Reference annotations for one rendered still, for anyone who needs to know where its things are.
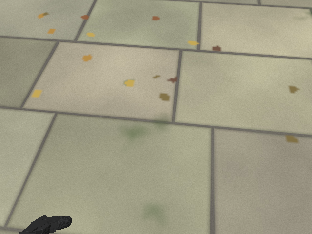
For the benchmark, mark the robot left hand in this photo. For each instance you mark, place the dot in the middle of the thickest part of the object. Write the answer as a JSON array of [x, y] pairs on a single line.
[[46, 225]]

